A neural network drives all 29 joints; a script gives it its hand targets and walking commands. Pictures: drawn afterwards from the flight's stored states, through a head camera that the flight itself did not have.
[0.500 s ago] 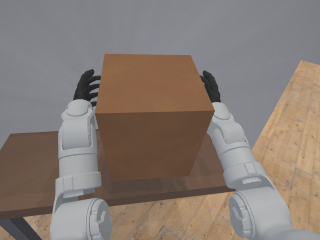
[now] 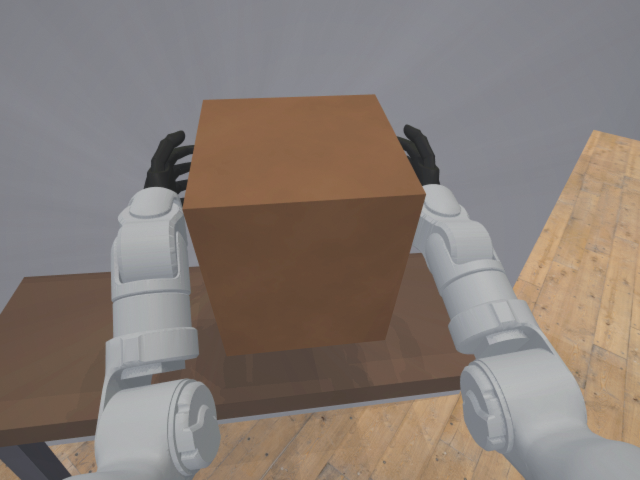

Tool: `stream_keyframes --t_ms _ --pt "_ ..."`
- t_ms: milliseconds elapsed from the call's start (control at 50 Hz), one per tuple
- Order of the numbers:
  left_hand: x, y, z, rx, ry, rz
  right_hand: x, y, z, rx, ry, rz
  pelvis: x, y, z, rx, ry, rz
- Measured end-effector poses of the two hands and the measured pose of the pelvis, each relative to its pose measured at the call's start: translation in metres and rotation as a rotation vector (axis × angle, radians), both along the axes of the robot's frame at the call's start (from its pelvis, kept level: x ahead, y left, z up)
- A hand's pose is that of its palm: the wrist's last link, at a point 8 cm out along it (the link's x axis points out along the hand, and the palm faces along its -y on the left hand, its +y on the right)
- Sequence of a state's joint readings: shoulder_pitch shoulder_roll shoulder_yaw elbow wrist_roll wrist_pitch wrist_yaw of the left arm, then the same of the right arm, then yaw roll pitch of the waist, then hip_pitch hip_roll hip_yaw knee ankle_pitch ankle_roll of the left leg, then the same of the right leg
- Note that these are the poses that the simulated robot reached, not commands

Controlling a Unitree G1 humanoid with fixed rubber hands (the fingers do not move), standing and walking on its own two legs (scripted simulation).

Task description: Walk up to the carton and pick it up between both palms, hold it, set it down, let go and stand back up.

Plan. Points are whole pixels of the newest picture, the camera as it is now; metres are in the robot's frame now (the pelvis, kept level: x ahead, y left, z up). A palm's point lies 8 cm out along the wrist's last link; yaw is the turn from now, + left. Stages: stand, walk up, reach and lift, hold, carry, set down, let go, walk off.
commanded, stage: hold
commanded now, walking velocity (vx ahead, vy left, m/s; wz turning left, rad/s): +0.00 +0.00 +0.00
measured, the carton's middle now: (299, 227) +0.38 +0.00 +0.19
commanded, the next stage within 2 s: none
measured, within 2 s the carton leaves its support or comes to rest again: neither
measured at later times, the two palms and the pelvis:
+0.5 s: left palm (157, 184) +0.37 +0.16 +0.26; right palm (425, 164) +0.38 -0.15 +0.28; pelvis +0.00 +0.00 +0.00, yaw +0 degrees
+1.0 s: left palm (156, 179) +0.37 +0.16 +0.26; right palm (425, 156) +0.38 -0.15 +0.29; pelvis +0.01 -0.01 +0.00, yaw +0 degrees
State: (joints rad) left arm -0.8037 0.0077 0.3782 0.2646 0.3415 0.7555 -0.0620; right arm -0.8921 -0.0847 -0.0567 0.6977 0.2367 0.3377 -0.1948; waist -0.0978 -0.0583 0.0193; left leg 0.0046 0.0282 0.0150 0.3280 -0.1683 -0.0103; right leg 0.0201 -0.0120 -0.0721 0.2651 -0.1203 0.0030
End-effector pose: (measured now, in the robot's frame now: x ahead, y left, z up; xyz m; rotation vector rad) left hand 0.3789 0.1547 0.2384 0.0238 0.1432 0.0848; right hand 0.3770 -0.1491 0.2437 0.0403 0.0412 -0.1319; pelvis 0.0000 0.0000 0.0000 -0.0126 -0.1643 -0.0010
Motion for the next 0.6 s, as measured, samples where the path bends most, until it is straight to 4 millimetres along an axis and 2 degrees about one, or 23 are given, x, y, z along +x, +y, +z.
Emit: stream_keyframes --t_ms 600 --pt "-0.007 0.002 0.022 -0.039 0.007 0.018 0.000 0.003 0.038 0.000 0.013 0.023 0.003 -0.005 0.000 0.004 0.025 -0.003"
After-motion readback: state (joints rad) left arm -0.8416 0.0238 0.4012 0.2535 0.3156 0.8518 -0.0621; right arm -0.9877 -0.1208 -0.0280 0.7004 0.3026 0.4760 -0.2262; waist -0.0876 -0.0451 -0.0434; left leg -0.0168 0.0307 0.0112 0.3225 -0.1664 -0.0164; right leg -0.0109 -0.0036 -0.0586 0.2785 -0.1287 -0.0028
